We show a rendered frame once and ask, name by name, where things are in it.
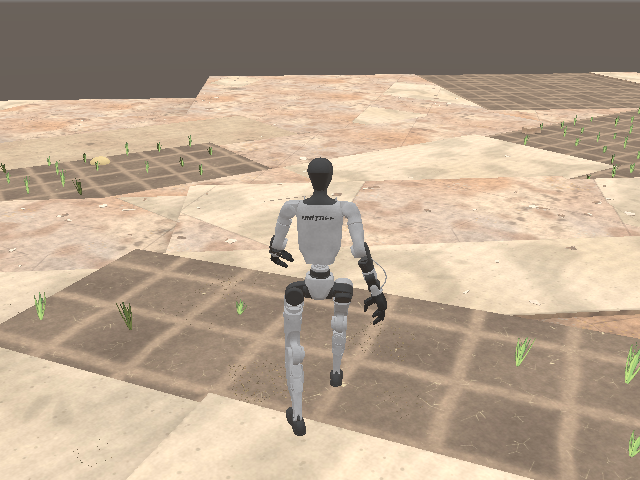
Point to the right robot forearm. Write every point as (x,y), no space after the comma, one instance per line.
(369,273)

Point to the right robot thigh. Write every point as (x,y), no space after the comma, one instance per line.
(342,295)

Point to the left robot foot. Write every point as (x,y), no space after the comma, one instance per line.
(298,426)

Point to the right robot hand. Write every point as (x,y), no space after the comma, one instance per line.
(381,302)

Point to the left robot upper arm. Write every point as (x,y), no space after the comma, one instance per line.
(284,221)

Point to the left robot forearm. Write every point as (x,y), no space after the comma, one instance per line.
(272,251)

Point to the left robot hand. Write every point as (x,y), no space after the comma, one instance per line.
(285,255)

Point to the right robot upper arm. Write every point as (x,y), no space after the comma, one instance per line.
(355,226)

